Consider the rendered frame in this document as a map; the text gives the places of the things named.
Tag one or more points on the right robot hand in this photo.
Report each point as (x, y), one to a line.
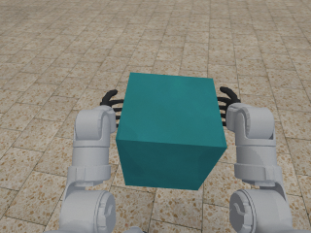
(233, 99)

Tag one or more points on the robot left upper arm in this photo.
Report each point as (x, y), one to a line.
(87, 211)

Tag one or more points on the left robot forearm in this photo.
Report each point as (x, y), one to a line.
(90, 154)

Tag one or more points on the robot left shin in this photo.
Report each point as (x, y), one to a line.
(135, 227)

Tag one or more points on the robot right upper arm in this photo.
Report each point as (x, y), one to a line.
(260, 211)

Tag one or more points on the left robot hand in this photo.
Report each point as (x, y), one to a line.
(107, 102)

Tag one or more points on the right robot forearm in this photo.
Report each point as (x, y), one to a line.
(255, 141)

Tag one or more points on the carton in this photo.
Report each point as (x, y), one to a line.
(170, 133)

